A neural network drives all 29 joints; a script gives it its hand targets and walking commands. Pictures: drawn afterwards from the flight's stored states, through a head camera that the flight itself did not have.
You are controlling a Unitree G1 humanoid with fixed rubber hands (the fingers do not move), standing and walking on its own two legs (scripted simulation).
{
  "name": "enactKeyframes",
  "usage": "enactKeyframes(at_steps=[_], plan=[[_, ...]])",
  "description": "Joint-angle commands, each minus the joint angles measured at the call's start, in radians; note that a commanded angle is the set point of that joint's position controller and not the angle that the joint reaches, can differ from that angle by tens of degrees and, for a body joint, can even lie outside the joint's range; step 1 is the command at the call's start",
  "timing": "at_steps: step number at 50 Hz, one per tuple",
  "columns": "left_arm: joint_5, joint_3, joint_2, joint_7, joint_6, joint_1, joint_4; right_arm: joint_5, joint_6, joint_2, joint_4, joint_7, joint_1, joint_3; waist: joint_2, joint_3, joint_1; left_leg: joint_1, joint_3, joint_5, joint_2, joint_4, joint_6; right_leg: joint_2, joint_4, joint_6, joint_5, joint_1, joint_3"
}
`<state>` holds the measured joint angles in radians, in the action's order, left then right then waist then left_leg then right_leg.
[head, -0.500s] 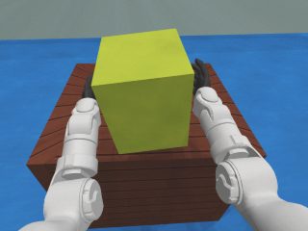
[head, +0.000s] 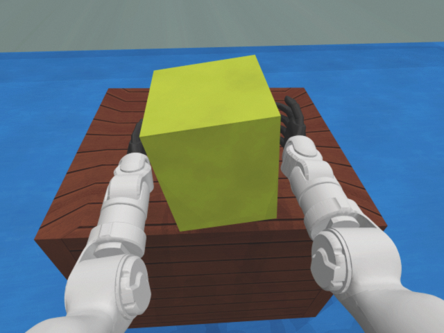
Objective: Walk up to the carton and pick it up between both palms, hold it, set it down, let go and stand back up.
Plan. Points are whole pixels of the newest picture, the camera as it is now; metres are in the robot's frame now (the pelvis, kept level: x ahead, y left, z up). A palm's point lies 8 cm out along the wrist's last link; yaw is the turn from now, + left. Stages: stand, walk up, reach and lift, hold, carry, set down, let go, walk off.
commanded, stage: set down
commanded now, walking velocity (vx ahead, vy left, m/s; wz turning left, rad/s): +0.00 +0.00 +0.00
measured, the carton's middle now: (216, 145) +0.44 +0.02 +0.14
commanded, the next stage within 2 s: none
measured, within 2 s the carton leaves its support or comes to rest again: neither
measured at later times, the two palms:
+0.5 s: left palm (144, 158) +0.42 +0.16 +0.12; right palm (290, 138) +0.43 -0.12 +0.16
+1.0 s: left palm (146, 162) +0.42 +0.16 +0.10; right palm (288, 142) +0.44 -0.12 +0.14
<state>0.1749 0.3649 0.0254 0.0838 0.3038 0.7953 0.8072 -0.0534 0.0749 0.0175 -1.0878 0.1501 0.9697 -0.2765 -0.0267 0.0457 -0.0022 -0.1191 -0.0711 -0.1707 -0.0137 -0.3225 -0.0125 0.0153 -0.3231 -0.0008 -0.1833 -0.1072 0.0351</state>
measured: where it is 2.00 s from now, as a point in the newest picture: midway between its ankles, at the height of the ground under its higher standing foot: outside the picture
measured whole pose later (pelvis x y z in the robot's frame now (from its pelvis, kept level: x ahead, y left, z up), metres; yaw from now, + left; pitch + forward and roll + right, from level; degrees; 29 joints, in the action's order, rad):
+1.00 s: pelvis +0.02 +0.00 +0.00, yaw +0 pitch +1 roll +0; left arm 0.21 0.50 0.01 0.06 0.15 0.83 0.96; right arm 0.21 -0.01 -0.04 -1.10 0.08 0.97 -0.52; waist -0.03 0.02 0.00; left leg -0.13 -0.07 -0.19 -0.01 -0.31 -0.01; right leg 0.02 -0.32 0.00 -0.21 -0.12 0.03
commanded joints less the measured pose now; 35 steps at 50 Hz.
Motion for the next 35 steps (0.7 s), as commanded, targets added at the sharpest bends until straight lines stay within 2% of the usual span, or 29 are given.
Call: enactKeyframes(at_steps=[1,3,5,6,7,8,9,10,11,12,14,15,16,17,18,19,20,21,22,23,24,25,26,27,28,30,33,34,35], plan=[[-0.002,-0.3,-0.588,-0.079,-0.139,0.959,-0.288,0.07,-0.094,-0.629,0.205,-0.182,0.69,0.265,0.075,0.617,0.071,0.267,0.006,0.45,0.011,-0.04,0.077,0.042,0.046,-0.046,0.316,0.096,-0.112],[0.031,-0.252,-0.563,-0.092,-0.129,0.882,-0.195,0.096,-0.087,-0.607,0.171,-0.181,0.654,0.25,0.038,0.535,0.094,0.233,0.003,0.396,0.013,-0.017,0.064,0.039,0.056,-0.047,0.286,0.108,-0.114],[0.056,-0.216,-0.529,-0.1,-0.128,0.89,-0.172,0.117,-0.082,-0.582,0.131,-0.185,0.633,0.189,0.056,0.478,0.078,0.216,-0.006,0.326,0.01,0.002,0.061,0.031,0.065,-0.05,0.216,0.098,-0.112],[0.077,-0.173,-0.497,-0.107,-0.125,0.87,-0.144,0.133,-0.081,-0.589,0.138,-0.187,0.633,0.203,0.028,0.451,0.113,0.179,-0.02,0.29,0.015,0.01,0.044,0.026,0.062,-0.053,0.231,0.115,-0.106],[0.081,-0.162,-0.492,-0.111,-0.124,0.853,-0.121,0.136,-0.086,-0.584,0.155,-0.19,0.654,0.195,0.014,0.458,0.112,0.144,-0.024,0.265,0.019,0.018,0.04,0.023,0.049,-0.058,0.249,0.143,-0.099],[0.072,-0.172,-0.512,-0.111,-0.131,0.88,-0.124,0.147,-0.084,-0.586,0.125,-0.188,0.627,0.18,0.009,0.461,0.088,0.151,-0.016,0.283,0.017,0.019,0.045,0.024,0.045,-0.058,0.267,0.153,-0.107],[0.078,-0.185,-0.536,-0.108,-0.142,0.906,-0.16,0.137,-0.09,-0.601,0.114,-0.193,0.62,0.188,0.051,0.489,0.099,0.195,-0.009,0.366,0.011,0.001,0.062,0.033,0.043,-0.051,0.274,0.124,-0.11],[0.055,-0.217,-0.548,-0.104,-0.153,0.902,-0.164,0.145,-0.104,-0.601,0.144,-0.191,0.628,0.172,0.051,0.535,0.074,0.212,-0.015,0.377,0.012,-0.012,0.067,0.029,0.045,-0.051,0.294,0.099,-0.111],[0.041,-0.25,-0.565,-0.096,-0.173,0.954,-0.22,0.139,-0.115,-0.628,0.158,-0.195,0.636,0.202,0.075,0.595,0.087,0.21,-0.015,0.429,0.008,-0.02,0.08,0.032,0.035,-0.051,0.32,0.11,-0.111],[0.048,-0.224,-0.559,-0.095,-0.173,0.906,-0.174,0.147,-0.118,-0.619,0.163,-0.196,0.646,0.201,0.064,0.573,0.096,0.214,-0.012,0.429,0.009,-0.021,0.08,0.034,0.034,-0.05,0.325,0.114,-0.114],[0.032,-0.241,-0.559,-0.091,-0.181,0.945,-0.164,0.15,-0.127,-0.623,0.186,-0.194,0.667,0.197,0.051,0.611,0.085,0.187,-0.015,0.422,0.01,-0.021,0.075,0.032,0.036,-0.047,0.343,0.127,-0.114],[0.028,-0.233,-0.564,-0.09,-0.194,0.935,-0.161,0.143,-0.132,-0.645,0.197,-0.193,0.67,0.21,0.047,0.637,0.107,0.176,-0.018,0.445,0.012,-0.034,0.071,0.03,0.023,-0.053,0.377,0.131,-0.107],[0.038,-0.239,-0.564,-0.089,-0.202,0.945,-0.162,0.158,-0.135,-0.643,0.177,-0.192,0.662,0.19,0.056,0.656,0.096,0.162,-0.019,0.453,0.011,-0.04,0.076,0.025,0.018,-0.051,0.409,0.141,-0.102],[0.058,-0.187,-0.529,-0.097,-0.194,0.917,-0.138,0.164,-0.127,-0.631,0.165,-0.195,0.644,0.191,0.047,0.588,0.111,0.148,-0.029,0.412,0.016,-0.021,0.065,0.019,0.02,-0.057,0.395,0.158,-0.1],[0.075,-0.169,-0.507,-0.103,-0.19,0.92,-0.123,0.181,-0.114,-0.61,0.106,-0.193,0.613,0.146,0.054,0.533,0.09,0.142,-0.029,0.386,0.015,-0.017,0.067,0.015,0.019,-0.061,0.382,0.158,-0.1],[0.081,-0.153,-0.499,-0.104,-0.189,0.933,-0.118,0.197,-0.109,-0.617,0.092,-0.195,0.61,0.148,0.053,0.524,0.105,0.137,-0.037,0.362,0.014,0.001,0.06,0.019,0.03,-0.062,0.355,0.145,-0.102],[0.08,-0.16,-0.505,-0.107,-0.197,0.911,-0.105,0.198,-0.118,-0.621,0.104,-0.202,0.61,0.152,0.049,0.545,0.105,0.14,-0.025,0.376,0.008,-0.005,0.066,0.023,0.023,-0.057,0.344,0.135,-0.109],[0.072,-0.186,-0.532,-0.102,-0.204,0.929,-0.13,0.197,-0.127,-0.626,0.127,-0.202,0.622,0.16,0.062,0.581,0.099,0.147,-0.021,0.397,0.005,-0.012,0.072,0.02,0.021,-0.057,0.37,0.14,-0.104],[0.077,-0.167,-0.507,-0.104,-0.209,0.925,-0.134,0.2,-0.118,-0.625,0.094,-0.203,0.592,0.16,0.051,0.554,0.099,0.16,-0.027,0.406,0.011,-0.014,0.068,0.019,0.018,-0.06,0.382,0.147,-0.102],[0.064,-0.186,-0.533,-0.101,-0.209,0.917,-0.131,0.192,-0.132,-0.631,0.137,-0.203,0.626,0.164,0.054,0.6,0.102,0.148,-0.028,0.455,0.005,-0.027,0.08,0.022,0.003,-0.061,0.446,0.164,-0.103],[0.09,-0.152,-0.518,-0.103,-0.2,0.908,-0.101,0.216,-0.12,-0.611,0.078,-0.205,0.585,0.121,0.057,0.532,0.085,0.154,-0.026,0.419,0.005,-0.019,0.076,0.02,0.016,-0.059,0.393,0.134,-0.107],[0.089,-0.149,-0.501,-0.104,-0.204,0.923,-0.113,0.214,-0.12,-0.612,0.094,-0.206,0.597,0.131,0.039,0.533,0.1,0.156,-0.031,0.411,0.005,-0.013,0.071,0.025,0.014,-0.061,0.398,0.144,-0.108],[0.096,-0.144,-0.494,-0.104,-0.205,0.904,-0.089,0.23,-0.122,-0.615,0.094,-0.207,0.586,0.123,0.065,0.551,0.109,0.155,-0.033,0.411,0.004,-0.013,0.071,0.017,0.016,-0.059,0.395,0.135,-0.106],[0.088,-0.148,-0.498,-0.104,-0.212,0.927,-0.112,0.225,-0.128,-0.619,0.099,-0.207,0.596,0.119,0.064,0.567,0.102,0.16,-0.033,0.423,0.006,-0.023,0.074,0.017,0.009,-0.058,0.413,0.144,-0.104],[0.087,-0.14,-0.498,-0.104,-0.212,0.944,-0.096,0.246,-0.125,-0.598,0.089,-0.21,0.606,0.094,0.066,0.544,0.091,0.151,-0.028,0.387,0.0,-0.004,0.078,0.017,0.021,-0.055,0.361,0.136,-0.117],[0.103,-0.12,-0.486,-0.104,-0.216,0.953,-0.09,0.254,-0.13,-0.622,0.107,-0.214,0.616,0.1,0.055,0.531,0.119,0.129,-0.038,0.38,0.002,-0.004,0.07,0.016,0.017,-0.06,0.359,0.131,-0.106],[0.103,-0.112,-0.488,-0.095,-0.242,0.981,-0.125,0.279,-0.139,-0.631,0.073,-0.219,0.571,0.086,0.057,0.578,0.11,0.141,-0.047,0.442,-0.001,-0.021,0.075,0.018,0.004,-0.057,0.416,0.141,-0.108],[0.114,-0.121,-0.482,-0.098,-0.231,0.97,-0.092,0.291,-0.142,-0.605,0.072,-0.215,0.58,0.049,0.074,0.571,0.083,0.131,-0.047,0.416,0.003,-0.024,0.078,0.012,0.0,-0.062,0.428,0.136,-0.113],[0.134,-0.089,-0.456,-0.104,-0.228,0.936,-0.08,0.282,-0.134,-0.616,0.072,-0.219,0.576,0.066,0.055,0.54,0.111,0.125,-0.05,0.393,0.004,-0.011,0.065,0.011,0.003,-0.063,0.422,0.157,-0.104]])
